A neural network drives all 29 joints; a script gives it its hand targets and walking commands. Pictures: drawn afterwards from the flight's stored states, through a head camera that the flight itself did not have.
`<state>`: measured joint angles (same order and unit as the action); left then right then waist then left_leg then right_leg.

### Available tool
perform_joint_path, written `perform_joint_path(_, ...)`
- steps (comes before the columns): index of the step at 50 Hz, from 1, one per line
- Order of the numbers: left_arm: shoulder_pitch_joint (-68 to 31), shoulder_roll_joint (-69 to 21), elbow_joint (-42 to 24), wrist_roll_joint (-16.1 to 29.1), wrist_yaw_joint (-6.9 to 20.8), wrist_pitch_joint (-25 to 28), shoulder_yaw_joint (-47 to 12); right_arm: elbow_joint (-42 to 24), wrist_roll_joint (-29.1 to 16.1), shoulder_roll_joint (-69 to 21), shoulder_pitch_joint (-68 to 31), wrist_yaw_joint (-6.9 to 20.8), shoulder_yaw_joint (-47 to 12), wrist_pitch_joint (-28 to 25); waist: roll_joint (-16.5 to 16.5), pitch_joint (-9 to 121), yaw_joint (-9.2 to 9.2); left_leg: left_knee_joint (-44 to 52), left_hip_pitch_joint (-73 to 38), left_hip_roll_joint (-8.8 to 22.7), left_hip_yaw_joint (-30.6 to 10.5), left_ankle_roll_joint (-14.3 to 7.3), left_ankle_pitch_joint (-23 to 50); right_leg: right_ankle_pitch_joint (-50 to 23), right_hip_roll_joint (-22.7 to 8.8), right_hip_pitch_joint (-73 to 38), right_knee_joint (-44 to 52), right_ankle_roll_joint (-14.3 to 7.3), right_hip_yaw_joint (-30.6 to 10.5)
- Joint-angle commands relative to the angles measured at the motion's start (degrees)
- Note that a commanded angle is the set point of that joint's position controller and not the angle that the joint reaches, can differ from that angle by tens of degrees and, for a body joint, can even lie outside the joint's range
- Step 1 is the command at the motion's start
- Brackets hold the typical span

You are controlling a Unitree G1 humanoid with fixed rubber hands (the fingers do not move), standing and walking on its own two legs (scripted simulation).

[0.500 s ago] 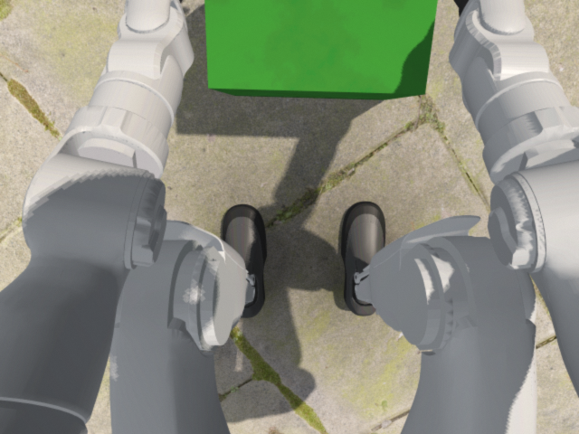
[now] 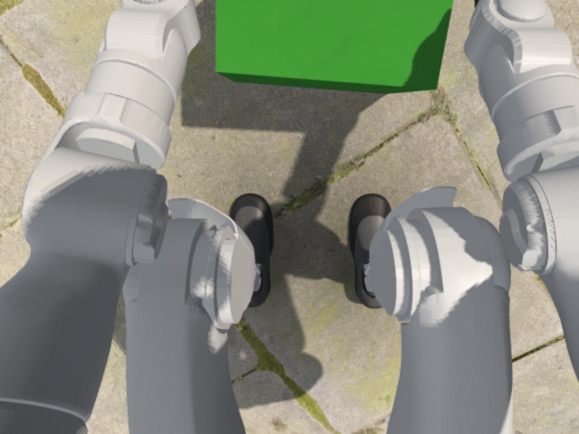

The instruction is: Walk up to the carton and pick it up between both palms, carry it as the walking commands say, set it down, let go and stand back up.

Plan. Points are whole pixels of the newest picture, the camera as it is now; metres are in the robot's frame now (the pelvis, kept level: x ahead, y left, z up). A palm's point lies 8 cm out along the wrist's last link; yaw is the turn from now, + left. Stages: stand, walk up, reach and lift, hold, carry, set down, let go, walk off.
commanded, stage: reach and lift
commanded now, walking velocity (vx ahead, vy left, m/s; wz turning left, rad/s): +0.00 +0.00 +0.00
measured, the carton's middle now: (324, 17) +0.52 -0.03 -0.26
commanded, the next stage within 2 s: none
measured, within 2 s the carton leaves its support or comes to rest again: neither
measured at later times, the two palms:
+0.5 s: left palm out of the picture +0.55 +0.12 -0.11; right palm out of the picture +0.54 -0.19 -0.12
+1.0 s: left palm out of the picture +0.53 +0.11 -0.06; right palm out of the picture +0.52 -0.19 -0.06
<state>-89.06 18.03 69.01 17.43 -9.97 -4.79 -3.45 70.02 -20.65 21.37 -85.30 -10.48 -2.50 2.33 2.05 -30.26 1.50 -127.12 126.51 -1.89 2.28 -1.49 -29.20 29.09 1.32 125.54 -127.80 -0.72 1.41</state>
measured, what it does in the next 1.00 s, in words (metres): rises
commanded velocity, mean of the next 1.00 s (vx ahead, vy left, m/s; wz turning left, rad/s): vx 0.00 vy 0.00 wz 0.00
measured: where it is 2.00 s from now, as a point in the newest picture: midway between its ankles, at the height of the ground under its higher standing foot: (312, 269)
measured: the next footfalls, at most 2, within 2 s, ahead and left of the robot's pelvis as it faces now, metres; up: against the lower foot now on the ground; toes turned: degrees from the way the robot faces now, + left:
none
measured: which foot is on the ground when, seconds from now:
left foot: down 0.00-1.00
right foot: down 0.00-1.00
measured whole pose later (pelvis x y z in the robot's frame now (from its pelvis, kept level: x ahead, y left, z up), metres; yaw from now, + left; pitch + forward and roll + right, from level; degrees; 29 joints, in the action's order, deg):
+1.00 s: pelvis -0.02 +0.00 +0.05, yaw -1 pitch +24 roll +0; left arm -79.6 8.5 43.5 -1.5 -14.5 -16.9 18.8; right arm 44.8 -2.8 12.3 -79.1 -15.5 15.6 17.0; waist 0.2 -29.9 2.5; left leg -117.6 114.4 -2.1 1.0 -0.7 -27.3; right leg 28.4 3.4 114.0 -118.3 -0.3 0.8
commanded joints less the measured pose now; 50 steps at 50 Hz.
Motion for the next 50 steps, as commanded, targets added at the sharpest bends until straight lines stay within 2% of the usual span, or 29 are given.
perform_joint_path(1, -30.25, -53.97, -20.09, 0.83, 14.35, 1.08, -9.39, -29.74, 0.13, -52.06, -43.67, 15.05, -11.64, -0.84, -3.29, 100.04, 3.14, 7.23, -38.81, -5.09, -2.21, 0.25, 17.37, -18.66, 4.95, -38.86, 10.07, 0.61, 0.73)
perform_joint_path(2, -32.16, -53.77, -20.44, 0.23, 14.64, 0.83, -8.85, -30.35, 0.48, -52.73, -44.74, 15.06, -11.02, -0.47, -3.39, 99.17, 2.6, 7.69, -38.04, -5.04, -1.81, 0.22, 15.29, -17.0, 4.89, -39.35, 10.67, 0.77, 0.62)
perform_joint_path(5, -32.98, -55.5, -21.82, -0.42, 15.48, 0.73, -8.23, -29.99, 2.11, -55.85, -42.61, 15.3, -9.88, 0.26, -3.22, 99.0, 2.51, 7.43, -36.41, -5.14, -1.18, 0.18, 15.49, -17.85, 5.39, -40.13, 11.35, 0.78, 0.4)
perform_joint_path(11, -34.57, -54.2, -20.65, -4.66, 17.12, -1.08, -3.78, -25.66, 4.41, -59.99, -42.07, 16.52, -7.61, 3.03, -3.78, 94.11, -0.86, 9.78, -30.92, -4.35, 0.59, -0.44, 6.47, -10.11, 5.41, -40.12, 13.8, 0.87, -0.49)
perform_joint_path(13, -34.54, -54.45, -21.13, -6.06, 17.7, -1.91, -2.58, -25.13, 4.54, -61.81, -41.75, 17.1, -7.35, 4.11, -3.8, 94.64, -2.46, 10.36, -30.55, -4.24, 1.24, -0.54, 5.75, -9.12, 5.54, -40.53, 14.22, 0.97, -0.72)
perform_joint_path(17, -33.57, -56.03, -22.2, -8.05, 18.93, -3.6, -1.34, -24.07, 5.33, -65.25, -39.97, 18.12, -6.61, 5.96, -3.91, 96.4, -3.82, 10.98, -30.59, -4.05, 1.91, -0.61, 5.94, -8.96, 5.89, -40.59, 14.35, 0.93, -0.53)
perform_joint_path(20, -32.29, -58.88, -24.52, -8.41, 19.62, -4.55, -1.78, -26.61, 5.72, -66.66, -39.71, 18.76, -7.01, 6.42, -3.85, 102.32, -3.65, 10.79, -33.79, -4.21, 1.92, -0.47, 9.29, -11.85, 6.2, -41.28, 13.62, 0.84, 0.19)
perform_joint_path(22, -31.73, -61.45, -26.91, -7.43, 19.7, -5.01, -3.31, -30.0, 5.61, -67.19, -39.86, 18.79, -7.96, 6.51, -3.74, 108.49, -2.63, 10.61, -36.97, -4.65, 1.74, -0.23, 12.53, -15.08, 6.29, -43.37, 13.07, 0.75, 0.98)
perform_joint_path(24, -30.42, -63.76, -28.44, -6.35, 19.76, -5.55, -5.03, -34.23, 5.62, -67.27, -40.37, 18.55, -9.35, 6.53, -3.75, 113.84, -1.04, 10.12, -39.59, -5.08, 1.42, 0.01, 15.72, -18.46, 6.41, -45.61, 12.81, 0.79, 1.48)
perform_joint_path(28, -28.13, -67.55, -29.03, -5.58, 19.88, -6.76, -7.55, -38.7, 7.14, -66.6, -39.96, 18.41, -10.54, 6.86, -3.51, 117.56, 2.55, 10.42, -41.49, -5.8, 0.7, 0.42, 17.17, -19.72, 6.26, -45.54, 13.3, 0.6, 2.5)
perform_joint_path(32, -25.88, -70.09, -30.69, -5.75, 19.89, -7.58, -9.95, -41.92, 9.23, -68.42, -35.88, 18.35, -11.26, 8.03, -2.31, 124.77, 5.22, 11.63, -43.48, -6.23, 0.49, 0.7, 18.16, -21.0, 6.1, -47.33, 15.17, 0.59, 2.65)
perform_joint_path(33, -25.94, -70.46, -31.68, -5.77, 19.7, -7.86, -10.91, -42.71, 9.38, -68.32, -35.32, 18.33, -11.5, 8.31, -1.57, 126.43, 5.37, 12.05, -44.41, -6.39, 0.4, 0.99, 18.59, -21.54, 6.15, -47.43, 15.42, 0.55, 2.74)
perform_joint_path(36, -25.6, -69.22, -33.22, -6.57, 18.86, -8.56, -11.81, -42.54, 9.24, -67.68, -34.72, 18.92, -12.58, 9.45, -0.22, 125.4, 4.28, 13.87, -46.56, -6.26, -0.44, 1.13, 17.47, -19.37, 6.03, -44.11, 16.3, 0.35, 2.61)
perform_joint_path(41, -27.33, -66.31, -32.85, -9.97, 18.36, -9.29, -9.14, -37.15, 10.66, -69.53, -33.5, 20.26, -10.79, 11.46, -1.41, 118.68, 1.69, 16.58, -42.78, -5.84, -0.19, 0.21, 9.67, -11.3, 5.7, -40.2, 18.4, 0.67, 1.7)
perform_joint_path(44, -29.17, -66.03, -34.63, -10.41, 18.39, -9.72, -9.21, -37.2, 9.97, -71.64, -34.7, 20.63, -11.23, 12.36, -1.76, 121.99, -0.02, 17.52, -44.08, -5.83, 0.27, -0.2, 8.86, -10.29, 5.8, -41.67, 19.11, 1.02, 1.25)
perform_joint_path(47, -30.47, -66.21, -34.67, -10.67, 18.74, -10.49, -8.58, -37.28, 9.95, -72.12, -36.15, 20.58, -10.82, 13.12, -1.87, 123.74, -0.55, 18.31, -43.82, -5.6, 0.59, -0.45, 6.53, -7.84, 5.71, -43.09, 20.13, 0.98, 0.96)
perform_joint_path(50, -29.21, -67.96, -35.18, -10.35, 19.14, -11.41, -9.73, -39.75, 9.58, -73.6, -35.83, 20.4, -12.56, 13.94, -2.37, 128.55, -0.5, 18.57, -45.55, -5.91, 0.81, -0.49, 7.81, -9.27, 5.9, -46.48, 20.75, 1.17, 1.04)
